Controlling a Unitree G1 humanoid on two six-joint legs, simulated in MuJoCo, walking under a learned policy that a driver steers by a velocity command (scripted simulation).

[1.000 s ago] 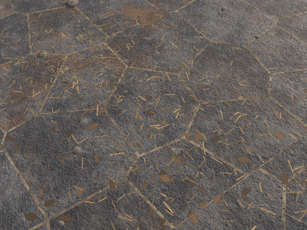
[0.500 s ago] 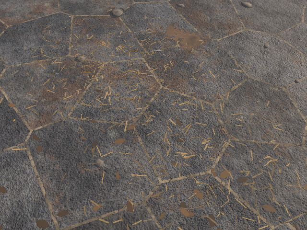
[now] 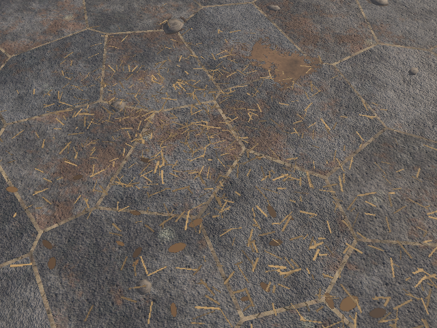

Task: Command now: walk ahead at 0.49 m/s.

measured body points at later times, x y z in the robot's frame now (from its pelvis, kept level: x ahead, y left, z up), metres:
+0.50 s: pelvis +0.30 +0.09 -0.11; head +0.33 +0.10 +0.34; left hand +0.39 +0.35 -0.24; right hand +0.36 -0.17 -0.24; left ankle +0.31 +0.17 -0.84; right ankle +0.27 -0.08 -0.73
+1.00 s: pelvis +0.44 +0.05 -0.11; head +0.49 +0.02 +0.34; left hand +0.68 +0.27 -0.19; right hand +0.52 -0.27 -0.22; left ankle +0.52 +0.21 -0.79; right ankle +0.51 -0.04 -0.84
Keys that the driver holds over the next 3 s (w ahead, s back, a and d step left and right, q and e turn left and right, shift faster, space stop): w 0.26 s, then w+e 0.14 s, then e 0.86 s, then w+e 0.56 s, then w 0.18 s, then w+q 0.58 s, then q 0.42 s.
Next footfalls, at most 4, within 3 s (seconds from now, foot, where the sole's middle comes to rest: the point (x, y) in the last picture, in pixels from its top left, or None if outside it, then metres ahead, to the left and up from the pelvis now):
0.32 left None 0.35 0.17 -0.88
0.76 right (247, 315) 0.55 -0.05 -0.88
1.22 left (183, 299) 0.60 0.17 -0.88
1.72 right None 0.50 -0.14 -0.88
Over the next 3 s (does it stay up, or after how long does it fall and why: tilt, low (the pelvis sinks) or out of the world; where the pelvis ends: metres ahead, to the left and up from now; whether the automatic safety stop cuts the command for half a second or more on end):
stays up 0.89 -0.53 -0.10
